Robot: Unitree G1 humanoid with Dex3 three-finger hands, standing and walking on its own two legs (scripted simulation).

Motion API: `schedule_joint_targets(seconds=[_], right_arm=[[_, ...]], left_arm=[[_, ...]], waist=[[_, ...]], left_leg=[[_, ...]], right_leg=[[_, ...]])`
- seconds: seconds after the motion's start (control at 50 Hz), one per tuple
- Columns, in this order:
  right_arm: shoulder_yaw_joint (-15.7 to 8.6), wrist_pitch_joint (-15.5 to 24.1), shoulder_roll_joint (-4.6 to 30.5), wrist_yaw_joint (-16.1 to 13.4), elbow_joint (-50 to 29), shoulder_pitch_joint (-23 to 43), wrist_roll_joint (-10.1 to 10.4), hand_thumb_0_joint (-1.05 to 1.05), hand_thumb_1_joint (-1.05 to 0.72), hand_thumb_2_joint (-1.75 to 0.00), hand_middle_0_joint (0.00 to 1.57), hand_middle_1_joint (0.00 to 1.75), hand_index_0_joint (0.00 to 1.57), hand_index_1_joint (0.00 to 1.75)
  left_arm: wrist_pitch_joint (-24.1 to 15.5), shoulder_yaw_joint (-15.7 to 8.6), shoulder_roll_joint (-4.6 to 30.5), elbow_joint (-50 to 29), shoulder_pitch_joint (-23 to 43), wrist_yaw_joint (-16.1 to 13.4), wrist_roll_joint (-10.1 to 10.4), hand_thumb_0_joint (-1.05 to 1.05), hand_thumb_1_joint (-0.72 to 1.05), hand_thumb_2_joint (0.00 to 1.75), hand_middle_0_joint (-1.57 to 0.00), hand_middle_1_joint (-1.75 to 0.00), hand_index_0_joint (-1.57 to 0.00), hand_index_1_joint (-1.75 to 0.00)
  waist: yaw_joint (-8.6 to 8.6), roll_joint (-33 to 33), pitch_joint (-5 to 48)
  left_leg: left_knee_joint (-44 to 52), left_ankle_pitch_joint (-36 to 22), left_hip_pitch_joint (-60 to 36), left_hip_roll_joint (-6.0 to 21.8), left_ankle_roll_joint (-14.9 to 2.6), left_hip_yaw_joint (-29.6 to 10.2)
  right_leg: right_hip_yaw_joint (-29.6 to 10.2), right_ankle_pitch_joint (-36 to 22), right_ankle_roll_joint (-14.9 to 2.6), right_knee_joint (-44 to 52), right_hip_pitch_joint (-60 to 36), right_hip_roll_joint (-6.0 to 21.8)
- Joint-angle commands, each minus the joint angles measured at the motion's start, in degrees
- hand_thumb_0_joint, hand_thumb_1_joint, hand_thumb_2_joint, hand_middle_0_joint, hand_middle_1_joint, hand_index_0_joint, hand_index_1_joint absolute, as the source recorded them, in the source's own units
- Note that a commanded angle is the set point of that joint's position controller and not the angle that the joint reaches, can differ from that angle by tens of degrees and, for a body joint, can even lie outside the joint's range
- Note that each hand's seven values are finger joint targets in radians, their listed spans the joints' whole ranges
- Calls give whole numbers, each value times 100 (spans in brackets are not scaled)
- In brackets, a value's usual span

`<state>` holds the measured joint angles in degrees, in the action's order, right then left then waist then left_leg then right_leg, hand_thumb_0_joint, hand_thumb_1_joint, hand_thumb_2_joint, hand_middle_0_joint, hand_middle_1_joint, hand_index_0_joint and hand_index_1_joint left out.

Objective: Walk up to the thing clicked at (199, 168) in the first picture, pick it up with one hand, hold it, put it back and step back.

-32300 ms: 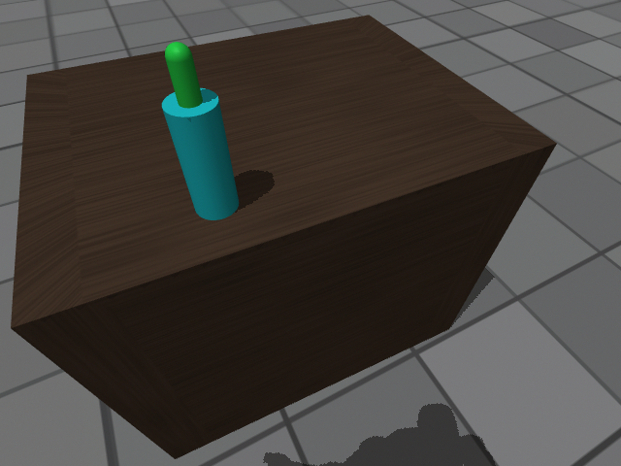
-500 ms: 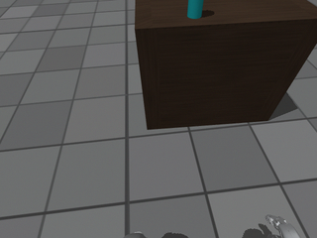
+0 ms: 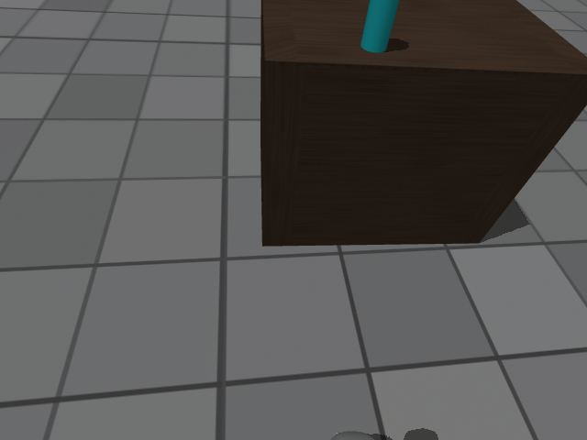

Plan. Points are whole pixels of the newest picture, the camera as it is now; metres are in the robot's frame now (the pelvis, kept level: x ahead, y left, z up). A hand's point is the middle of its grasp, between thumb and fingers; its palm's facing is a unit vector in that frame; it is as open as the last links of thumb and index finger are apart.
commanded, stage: step back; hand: right
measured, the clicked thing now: out of the picture +1.09 -0.24 +0.16
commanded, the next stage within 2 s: stand in 0.34 s
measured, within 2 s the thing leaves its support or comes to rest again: neither
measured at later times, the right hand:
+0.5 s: hand out of the picture +0.10 -0.28 -0.16, palm faces -0.04 +0.94 -0.35, open 7.4 cm
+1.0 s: hand out of the picture +0.13 -0.28 -0.15, palm faces -0.03 +0.95 -0.32, open 7.4 cm
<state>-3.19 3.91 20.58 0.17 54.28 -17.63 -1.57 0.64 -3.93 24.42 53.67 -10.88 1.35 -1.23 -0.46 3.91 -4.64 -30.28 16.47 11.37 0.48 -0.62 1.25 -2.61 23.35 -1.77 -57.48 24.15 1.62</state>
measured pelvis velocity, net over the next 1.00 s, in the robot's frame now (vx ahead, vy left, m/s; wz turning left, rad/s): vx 0.04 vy -0.03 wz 0.00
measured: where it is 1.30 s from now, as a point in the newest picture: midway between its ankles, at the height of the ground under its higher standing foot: outside the picture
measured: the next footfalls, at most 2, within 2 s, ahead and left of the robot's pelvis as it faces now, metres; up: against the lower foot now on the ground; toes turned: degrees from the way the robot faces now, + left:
right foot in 0.18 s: +0.12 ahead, -0.15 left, +0.00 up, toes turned -2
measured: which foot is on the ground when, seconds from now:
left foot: down 0.00-1.00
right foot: up 0.00-0.16, down 0.18-1.00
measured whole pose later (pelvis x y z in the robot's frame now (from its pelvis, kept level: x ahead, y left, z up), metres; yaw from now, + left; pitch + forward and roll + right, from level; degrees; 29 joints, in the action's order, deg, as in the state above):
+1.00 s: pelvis +0.04 -0.03 +0.01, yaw +0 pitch -2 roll +0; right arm -0.2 1.0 20.1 0.7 64.6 -5.1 -0.4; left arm -1.6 0.5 20.3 66.2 -5.5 0.6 -0.5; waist 0.9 -0.4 -2.8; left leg -18.2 13.0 3.5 1.4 1.3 0.6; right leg 2.1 7.6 0.1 -19.6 10.2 1.2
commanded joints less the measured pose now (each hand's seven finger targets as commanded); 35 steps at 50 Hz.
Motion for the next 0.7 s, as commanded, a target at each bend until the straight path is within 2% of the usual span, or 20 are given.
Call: schedule_joint_targets(seconds=[0.0,0.06,0.08,0.14,0.16,0.18,0.2,0.22,0.26,0.3,0.32,0.34,0.36,0.38,0.4,0.42,0.48,0.56,0.6,0.68], right_arm=[[-356,84,1431,-176,-474,220,-8,0,-90,-90,20,30,20,30],[-289,-22,1453,-209,-514,257,16,0,-90,-90,20,30,20,30],[-278,-70,1471,-216,-522,282,29,0,-90,-90,20,30,20,30],[-195,-225,1312,-223,-582,674,109,0,-90,-90,20,30,20,30],[-128,-232,1092,-218,-603,562,128,0,-90,-90,20,30,20,30],[-32,-253,842,-237,-603,326,132,0,-90,-90,20,30,20,30],[-132,-322,1128,-304,-429,243,111,0,-90,-90,20,30,20,30],[-165,-340,1248,-297,-244,196,83,0,-90,-90,20,30,20,30],[-156,-293,1265,-233,-141,278,89,0,-90,-90,20,30,20,30],[-124,-260,1139,-214,-2,216,83,0,-90,-90,20,30,20,30],[-136,-249,946,-151,-112,257,109,0,-90,-90,20,30,20,30],[-130,-193,986,-151,-7,151,71,0,-90,-90,20,30,20,30],[-167,-134,1226,-155,22,280,9,0,-90,-90,20,30,20,30],[-155,-92,1391,-149,-25,580,-25,0,-90,-90,20,30,20,30],[-123,-87,1515,-113,-83,1118,-6,0,-90,-90,20,30,20,30],[-124,-103,1450,-87,-46,1344,30,0,-90,-90,20,30,20,30],[-3,-93,1108,-56,130,1211,103,0,-90,-90,20,30,20,30],[-14,-84,1165,-58,405,1173,133,0,-90,-90,20,30,20,30],[20,-98,1119,-59,476,1180,127,0,-90,-90,20,30,20,30],[20,-144,1116,-54,578,1339,134,0,-90,-90,20,30,20,30]], left_arm=[[-65,-185,703,-477,123,-9,48,0,90,90,-20,-30,-20,-30],[-73,-170,666,-482,283,-47,76,0,90,90,-20,-30,-20,-30],[-76,-189,661,-439,275,-68,78,0,90,90,-20,-30,-20,-30],[-119,-242,883,-227,51,-128,16,0,90,90,-20,-30,-20,-30],[-168,-321,1171,-225,-80,-154,-24,0,90,90,-20,-30,-20,-30],[-207,-363,1408,-310,147,-173,-47,0,90,90,-20,-30,-20,-30],[-174,-344,1478,-435,657,-166,4,0,90,90,-20,-30,-20,-30],[-152,-308,1360,-459,845,-160,-9,0,90,90,-20,-30,-20,-30],[-145,-249,1187,-465,983,-175,-34,0,90,90,-20,-30,-20,-30],[-145,-231,1072,-402,951,-191,-45,0,90,90,-20,-30,-20,-30],[-186,-85,1041,-246,796,-166,24,0,90,90,-20,-30,-20,-30],[-182,-89,979,-185,870,-154,80,0,90,90,-20,-30,-20,-30],[-185,-40,752,-196,834,-151,139,0,90,90,-20,-30,-20,-30],[-168,10,565,-158,745,-152,183,0,90,90,-20,-30,-20,-30],[-153,21,584,-52,705,-148,215,0,90,90,-20,-30,-20,-30],[-182,21,614,46,784,-142,178,0,90,90,-20,-30,-20,-30],[-288,42,762,247,950,-95,92,0,90,90,-20,-30,-20,-30],[-328,125,722,437,896,-115,125,0,90,90,-20,-30,-20,-30],[-320,142,754,529,971,-119,147,0,90,90,-20,-30,-20,-30],[-297,178,742,685,947,-126,118,0,90,90,-20,-30,-20,-30]], waist=[[50,-1310,28],[2,-1473,377],[-4,-1539,556],[257,-907,859],[297,-193,1067],[154,610,1025],[119,729,1004],[59,697,740],[-8,539,532],[3,653,601],[-153,576,717],[-218,418,806],[-140,-162,967],[65,-469,877],[310,-499,647],[310,-556,579],[74,-495,770],[70,-554,828],[47,-524,751],[64,-462,504]], left_leg=[[744,-3254,94,1274,-945,-839],[292,-3922,114,1110,-821,-552],[143,-3753,150,1122,-775,-620],[-625,-1984,747,773,-414,-485],[-1344,-1090,991,520,-222,-364],[-1822,602,1363,10,2,-291],[-2134,1841,871,19,23,-192],[-2134,1917,543,90,32,-263],[-1700,1555,631,72,-66,-216],[-1058,893,544,49,-35,13],[-46,551,68,50,-55,-181],[658,-224,-283,178,-45,-315],[809,-863,-501,675,-171,-999],[968,-1203,-348,1104,-329,-1487],[924,-624,330,1155,-437,-1457],[850,-145,727,991,-358,-1303],[962,-767,-54,652,-60,-714],[1021,-1737,-459,700,-43,-642],[1171,-1792,-452,722,-21,-617],[1440,-1114,-368,711,-6,-602]], right_leg=[[86,-224,133,950,-63,229],[384,-689,106,1625,-604,48],[462,-808,93,1829,-855,-38],[340,-1818,-18,3032,-1955,-53],[-575,-2399,-193,3142,-2230,589],[-1830,-2442,-629,3525,-2031,1486],[-2105,-1793,-1237,3609,-1306,1923],[-2062,-1402,-1239,3618,-707,1832],[-1194,-1633,-910,3401,-635,1352],[-872,-1869,-737,3131,-778,1104],[-908,-1962,-580,3258,-884,977],[-737,-2008,-391,3058,-915,917],[-457,-2127,-159,2606,-776,642],[-110,-1723,-4,2440,-793,265],[-43,-1038,24,2924,-1251,166],[-158,-1005,16,3170,-1722,312],[-377,-2226,-128,3256,-1735,609],[-237,-2859,-71,3444,-1846,599],[-212,-2829,-35,3516,-1903,580],[-206,-2236,17,3803,-1792,549]])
